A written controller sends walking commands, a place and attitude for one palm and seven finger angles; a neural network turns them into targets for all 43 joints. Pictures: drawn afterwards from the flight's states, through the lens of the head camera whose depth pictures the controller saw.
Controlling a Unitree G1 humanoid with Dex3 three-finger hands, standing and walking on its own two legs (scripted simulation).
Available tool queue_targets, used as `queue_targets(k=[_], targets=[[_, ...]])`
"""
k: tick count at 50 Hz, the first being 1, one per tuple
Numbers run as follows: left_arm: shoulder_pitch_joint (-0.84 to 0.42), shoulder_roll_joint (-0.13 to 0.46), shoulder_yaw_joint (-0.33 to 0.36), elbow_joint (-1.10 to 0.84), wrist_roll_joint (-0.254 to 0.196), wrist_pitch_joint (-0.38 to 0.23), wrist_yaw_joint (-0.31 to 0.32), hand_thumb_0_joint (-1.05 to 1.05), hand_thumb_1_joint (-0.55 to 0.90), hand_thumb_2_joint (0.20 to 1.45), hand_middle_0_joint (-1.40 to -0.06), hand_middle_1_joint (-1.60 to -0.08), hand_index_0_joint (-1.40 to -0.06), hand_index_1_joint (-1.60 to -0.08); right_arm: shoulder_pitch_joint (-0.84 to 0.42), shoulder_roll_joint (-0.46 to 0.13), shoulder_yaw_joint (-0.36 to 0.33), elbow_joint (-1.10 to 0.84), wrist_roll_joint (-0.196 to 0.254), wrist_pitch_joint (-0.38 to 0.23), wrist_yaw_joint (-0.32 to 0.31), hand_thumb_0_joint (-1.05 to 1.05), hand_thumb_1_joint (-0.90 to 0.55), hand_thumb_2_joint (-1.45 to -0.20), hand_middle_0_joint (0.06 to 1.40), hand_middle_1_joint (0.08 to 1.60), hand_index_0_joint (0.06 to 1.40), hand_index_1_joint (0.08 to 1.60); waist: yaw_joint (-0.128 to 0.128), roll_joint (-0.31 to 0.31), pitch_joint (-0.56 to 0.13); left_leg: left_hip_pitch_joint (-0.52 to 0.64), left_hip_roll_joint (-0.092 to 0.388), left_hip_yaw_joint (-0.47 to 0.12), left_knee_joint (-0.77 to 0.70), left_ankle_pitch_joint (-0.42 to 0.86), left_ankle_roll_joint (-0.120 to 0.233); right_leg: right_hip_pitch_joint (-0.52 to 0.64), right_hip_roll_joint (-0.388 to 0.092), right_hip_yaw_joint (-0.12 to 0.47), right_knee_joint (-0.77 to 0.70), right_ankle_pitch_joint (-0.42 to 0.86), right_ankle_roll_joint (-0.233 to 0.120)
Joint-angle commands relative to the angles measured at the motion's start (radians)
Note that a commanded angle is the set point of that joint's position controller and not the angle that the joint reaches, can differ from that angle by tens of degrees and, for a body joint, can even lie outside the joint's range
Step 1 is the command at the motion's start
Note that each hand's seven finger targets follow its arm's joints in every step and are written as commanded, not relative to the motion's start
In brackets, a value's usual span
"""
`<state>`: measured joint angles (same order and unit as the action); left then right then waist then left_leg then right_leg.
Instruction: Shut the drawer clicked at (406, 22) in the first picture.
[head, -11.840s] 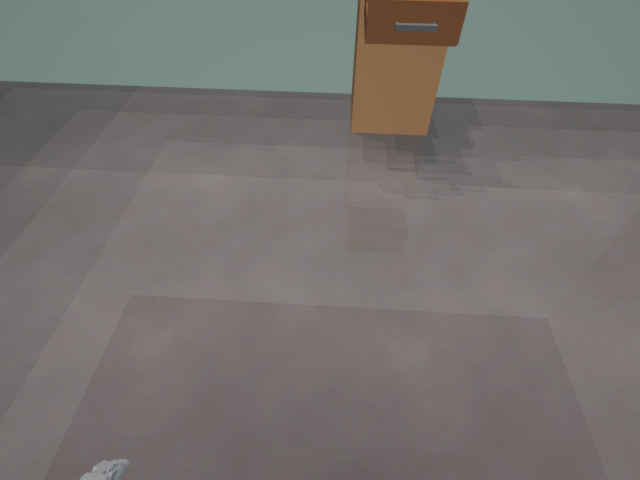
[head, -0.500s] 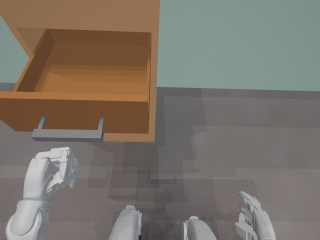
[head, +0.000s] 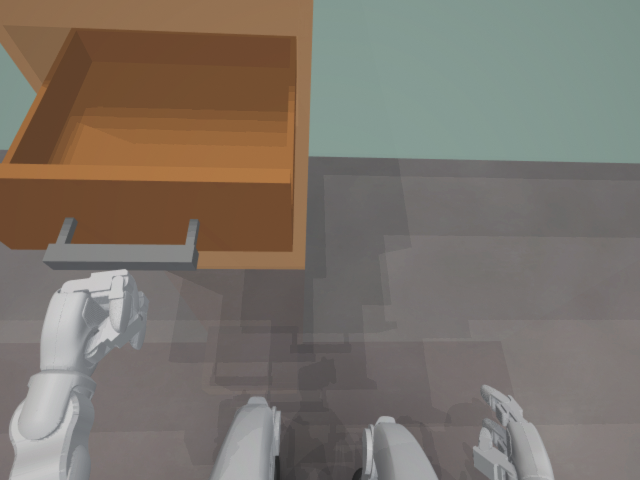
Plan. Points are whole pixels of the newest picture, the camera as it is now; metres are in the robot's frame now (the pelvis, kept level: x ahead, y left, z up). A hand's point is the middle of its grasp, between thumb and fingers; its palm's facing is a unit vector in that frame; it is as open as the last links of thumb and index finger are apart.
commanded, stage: bring the fist close to the handle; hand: left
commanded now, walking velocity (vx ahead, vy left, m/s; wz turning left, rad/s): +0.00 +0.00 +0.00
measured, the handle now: (128, 241) +0.38 +0.26 +0.04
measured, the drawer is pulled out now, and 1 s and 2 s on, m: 0.26 0.18 0.07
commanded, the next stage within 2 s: push the drawer shut in 0.10 s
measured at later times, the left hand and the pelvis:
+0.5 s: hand (145, 300) +0.31 +0.22 +0.03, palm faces +0.05 -1.00 -0.05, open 3.0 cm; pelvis +0.00 +0.00 +0.00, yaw +0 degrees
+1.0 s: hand (154, 248) +0.38 +0.23 +0.03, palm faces +0.05 -1.00 -0.04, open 3.0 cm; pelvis -0.01 +0.00 +0.00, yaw +0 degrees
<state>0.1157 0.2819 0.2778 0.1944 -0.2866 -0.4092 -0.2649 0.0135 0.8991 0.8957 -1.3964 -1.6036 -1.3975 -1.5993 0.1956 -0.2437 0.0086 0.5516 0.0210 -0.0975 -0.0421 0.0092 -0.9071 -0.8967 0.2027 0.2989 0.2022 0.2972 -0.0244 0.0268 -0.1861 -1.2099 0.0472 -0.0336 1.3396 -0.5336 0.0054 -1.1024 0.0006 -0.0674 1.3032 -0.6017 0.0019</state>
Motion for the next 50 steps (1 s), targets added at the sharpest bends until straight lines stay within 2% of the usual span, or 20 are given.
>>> queue_targets(k=[1, 6, 8, 10, 13, 15, 18, 20, 23, 26, 28, 30, 31, 32, 33, 39, 40, 43, 48, 50], targets=[[-0.067, 0.142, 0.051, -0.226, -0.017, -0.076, -0.012, 0.0, 0.9, 0.9, -1.4, -1.6, -1.4, -1.6, 0.005, -0.155, -0.072, -0.135, 0.002, -0.05, -0.015, 0.0, -0.9, -0.9, 0.2, 0.3, 0.2, 0.3, 0.007, 0.061, -0.35, 0.363, -0.028, -0.017, -0.188, 0.247, 0.02, 0.134, 0.026, 0.009, -0.18, 0.237, -0.025], [-0.08, 0.139, 0.045, -0.204, -0.013, -0.067, -0.005, 0.0, 0.9, 0.9, -1.4, -1.6, -1.4, -1.6, 0.006, -0.156, -0.071, -0.134, 0.003, -0.047, -0.014, 0.0, -0.9, -0.9, 0.2, 0.3, 0.2, 0.3, -0.005, 0.03, -0.298, 0.328, -0.029, -0.019, -0.189, 0.205, 0.023, 0.12, 0.028, 0.008, -0.19, 0.207, -0.022], [-0.075, 0.166, 0.072, -0.201, -0.009, -0.072, 0.006, 0.0, 0.9, 0.9, -1.4, -1.6, -1.4, -1.6, 0.007, -0.159, -0.071, -0.133, 0.002, -0.045, -0.016, 0.0, -0.9, -0.9, 0.2, 0.3, 0.2, 0.3, 0.0, 0.024, -0.303, 0.326, -0.027, -0.024, -0.19, 0.201, 0.023, 0.118, 0.03, 0.005, -0.183, 0.2, -0.024], [-0.069, 0.144, 0.05, -0.238, -0.006, -0.081, 0.01, 0.0, 0.9, 0.9, -1.4, -1.6, -1.4, -1.6, 0.001, -0.152, -0.072, -0.141, 0.002, -0.045, -0.015, 0.0, -0.9, -0.9, 0.2, 0.3, 0.2, 0.3, 0.006, 0.052, -0.33, 0.359, -0.028, -0.021, -0.196, 0.22, 0.02, 0.118, 0.028, 0.005, -0.18, 0.211, -0.025], [-0.166, 0.164, 0.051, -0.21, 0.007, -0.088, 0.022, 0.0, 0.9, 0.9, -1.4, -1.6, -1.4, -1.6, 0.012, -0.156, -0.068, -0.121, -0.002, -0.043, -0.02, 0.0, -0.9, -0.9, 0.2, 0.3, 0.2, 0.3, -0.021, 0.038, -0.302, 0.333, -0.027, -0.025, -0.18, 0.199, 0.023, 0.091, 0.029, 0.007, -0.177, 0.2, -0.024], [-0.223, 0.153, 0.035, -0.193, 0.015, -0.09, 0.023, 0.0, 0.9, 0.9, -1.4, -1.6, -1.4, -1.6, 0.008, -0.157, -0.065, -0.115, -0.002, -0.043, -0.023, 0.0, -0.9, -0.9, 0.2, 0.3, 0.2, 0.3, -0.021, 0.067, -0.311, 0.352, -0.027, -0.029, -0.186, 0.178, 0.019, 0.067, 0.028, 0.006, -0.173, 0.181, -0.026], [-0.27, 0.164, 0.039, -0.145, 0.013, -0.072, 0.016, 0.0, 0.9, 0.9, -1.4, -1.6, -1.4, -1.6, 0.018, -0.164, -0.065, -0.107, -0.002, -0.042, -0.027, 0.0, -0.9, -0.9, 0.2, 0.3, 0.2, 0.3, -0.025, 0.061, -0.327, 0.352, -0.028, -0.028, -0.182, 0.185, 0.021, 0.077, 0.027, 0.009, -0.18, 0.19, -0.026], [-0.277, 0.187, 0.062, -0.127, 0.013, -0.058, 0.009, 0.0, 0.9, 0.9, -1.4, -1.6, -1.4, -1.6, 0.018, -0.165, -0.064, -0.108, -0.001, -0.035, -0.026, 0.0, -0.9, -0.9, 0.2, 0.3, 0.2, 0.3, -0.01, 0.063, -0.356, 0.368, -0.027, -0.023, -0.188, 0.218, 0.019, 0.109, 0.025, 0.012, -0.184, 0.216, -0.028], [-0.362, 0.195, 0.062, -0.091, 0.011, -0.05, 0.0, 0.0, 0.9, 0.9, -1.4, -1.6, -1.4, -1.6, 0.025, -0.167, -0.061, -0.093, 0.001, -0.031, -0.033, 0.0, -0.9, -0.9, 0.2, 0.3, 0.2, 0.3, -0.034, 0.052, -0.335, 0.349, -0.025, -0.021, -0.173, 0.206, 0.024, 0.089, 0.027, 0.016, -0.188, 0.21, -0.024], [-0.432, 0.199, 0.063, -0.065, 0.01, -0.056, -0.004, 0.0, 0.9, 0.9, -1.4, -1.6, -1.4, -1.6, 0.024, -0.166, -0.059, -0.083, 0.0, -0.032, -0.037, 0.0, -0.9, -0.9, 0.2, 0.3, 0.2, 0.3, -0.034, 0.067, -0.346, 0.353, -0.027, -0.02, -0.174, 0.193, 0.022, 0.089, 0.025, 0.02, -0.192, 0.197, -0.024], [-0.481, 0.226, 0.086, -0.002, 0.007, -0.056, -0.007, 0.0, 0.9, 0.9, -1.4, -1.6, -1.4, -1.6, 0.036, -0.171, -0.057, -0.068, 0.001, -0.03, -0.044, 0.0, -0.9, -0.9, 0.2, 0.3, 0.2, 0.3, -0.047, 0.022, -0.325, 0.324, -0.025, -0.019, -0.162, 0.173, 0.027, 0.088, 0.029, 0.025, -0.198, 0.183, -0.022], [-0.514, 0.234, 0.086, -0.001, 0.012, -0.065, -0.015, 0.0, 0.9, 0.9, -1.4, -1.6, -1.4, -1.6, 0.033, -0.169, -0.058, -0.068, 0.002, -0.027, -0.045, 0.0, -0.9, -0.9, 0.2, 0.3, 0.2, 0.3, -0.034, 0.072, -0.361, 0.352, -0.026, -0.016, -0.172, 0.176, 0.021, 0.089, 0.025, 0.028, -0.196, 0.18, -0.026], [-0.545, 0.22, 0.068, 0.012, 0.01, -0.063, -0.02, 0.0, 0.9, 0.9, -1.4, -1.6, -1.4, -1.6, 0.033, -0.169, -0.056, -0.065, 0.001, -0.027, -0.045, 0.0, -0.9, -0.9, 0.2, 0.3, 0.2, 0.3, -0.044, 0.074, -0.346, 0.351, -0.027, -0.016, -0.173, 0.163, 0.021, 0.081, 0.024, 0.028, -0.202, 0.174, -0.024], [-0.551, 0.246, 0.094, 0.035, 0.011, -0.061, -0.018, 0.0, 0.9, 0.9, -1.4, -1.6, -1.4, -1.6, 0.038, -0.172, -0.056, -0.061, 0.002, -0.024, -0.047, 0.0, -0.9, -0.9, 0.2, 0.3, 0.2, 0.3, -0.039, 0.062, -0.347, 0.349, -0.025, -0.018, -0.177, 0.155, 0.02, 0.084, 0.026, 0.028, -0.203, 0.166, -0.025], [-0.572, 0.244, 0.086, 0.064, 0.012, -0.059, -0.02, 0.0, 0.9, 0.9, -1.4, -1.6, -1.4, -1.6, 0.044, -0.176, -0.055, -0.059, 0.002, -0.023, -0.048, 0.0, -0.9, -0.9, 0.2, 0.3, 0.2, 0.3, -0.052, 0.038, -0.341, 0.337, -0.024, -0.023, -0.173, 0.149, 0.025, 0.073, 0.029, 0.027, -0.201, 0.161, -0.023], [-0.669, 0.256, 0.078, 0.096, 0.029, -0.06, -0.021, 0.0, 0.9, 0.9, -1.4, -1.6, -1.4, -1.6, 0.066, -0.179, -0.055, -0.05, 0.002, -0.012, -0.045, 0.0, -0.9, -0.9, 0.2, 0.3, 0.2, 0.3, -0.041, 0.114, -0.4, 0.419, -0.021, -0.033, -0.197, 0.185, 0.014, 0.06, 0.026, 0.019, -0.197, 0.185, -0.031], [-0.687, 0.238, 0.061, 0.11, 0.03, -0.057, -0.018, 0.0, 0.9, 0.9, -1.4, -1.6, -1.4, -1.6, 0.068, -0.177, -0.056, -0.047, 0.002, -0.009, -0.042, 0.0, -0.9, -0.9, 0.2, 0.3, 0.2, 0.3, -0.051, 0.093, -0.386, 0.417, -0.02, -0.033, -0.197, 0.18, 0.015, 0.06, 0.026, 0.019, -0.203, 0.185, -0.029], [-0.708, 0.283, 0.107, 0.195, 0.034, -0.058, -0.01, 0.0, 0.9, 0.9, -1.4, -1.6, -1.4, -1.6, 0.084, -0.184, -0.056, -0.035, 0.0, -0.001, -0.043, 0.0, -0.9, -0.9, 0.2, 0.3, 0.2, 0.3, -0.056, 0.033, -0.359, 0.363, -0.021, -0.027, -0.187, 0.166, 0.021, 0.08, 0.03, 0.024, -0.209, 0.178, -0.027], [-0.759, 0.311, 0.125, 0.225, 0.046, -0.084, -0.014, 0.0, 0.9, 0.9, -1.4, -1.6, -1.4, -1.6, 0.098, -0.185, -0.057, -0.033, -0.001, 0.013, -0.037, 0.0, -0.9, -0.9, 0.2, 0.3, 0.2, 0.3, -0.047, 0.08, -0.394, 0.396, -0.018, -0.027, -0.191, 0.209, 0.017, 0.08, 0.031, 0.023, -0.2, 0.204, -0.031], [-0.799, 0.283, 0.099, 0.241, 0.047, -0.09, -0.013, 0.0, 0.9, 0.9, -1.4, -1.6, -1.4, -1.6, 0.102, -0.182, -0.056, -0.027, -0.002, 0.019, -0.032, 0.0, -0.9, -0.9, 0.2, 0.3, 0.2, 0.3, -0.057, 0.087, -0.38, 0.412, -0.018, -0.028, -0.199, 0.206, 0.014, 0.071, 0.03, 0.023, -0.208, 0.204, -0.029]])
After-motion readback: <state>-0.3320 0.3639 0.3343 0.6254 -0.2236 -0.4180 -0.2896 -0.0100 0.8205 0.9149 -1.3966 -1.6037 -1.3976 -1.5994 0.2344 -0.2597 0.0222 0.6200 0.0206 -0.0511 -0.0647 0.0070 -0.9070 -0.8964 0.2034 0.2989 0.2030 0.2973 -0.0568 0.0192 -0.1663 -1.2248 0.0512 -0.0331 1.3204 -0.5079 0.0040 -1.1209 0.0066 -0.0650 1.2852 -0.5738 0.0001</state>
